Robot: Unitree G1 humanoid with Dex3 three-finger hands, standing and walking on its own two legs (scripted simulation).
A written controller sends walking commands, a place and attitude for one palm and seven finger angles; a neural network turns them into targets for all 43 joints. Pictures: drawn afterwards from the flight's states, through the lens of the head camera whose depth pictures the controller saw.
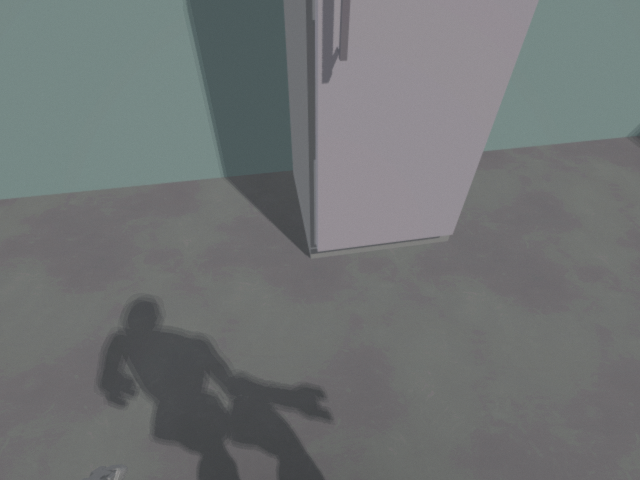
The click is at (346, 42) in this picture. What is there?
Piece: fridge door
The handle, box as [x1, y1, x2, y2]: [337, 0, 349, 60]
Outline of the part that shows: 341,0 340,36 337,51 339,54 339,59 346,60 349,0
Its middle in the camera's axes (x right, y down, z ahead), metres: +0.05 -0.55 +0.87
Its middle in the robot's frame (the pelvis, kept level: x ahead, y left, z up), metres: +1.04 +0.00 +0.22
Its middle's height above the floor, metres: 0.99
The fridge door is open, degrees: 0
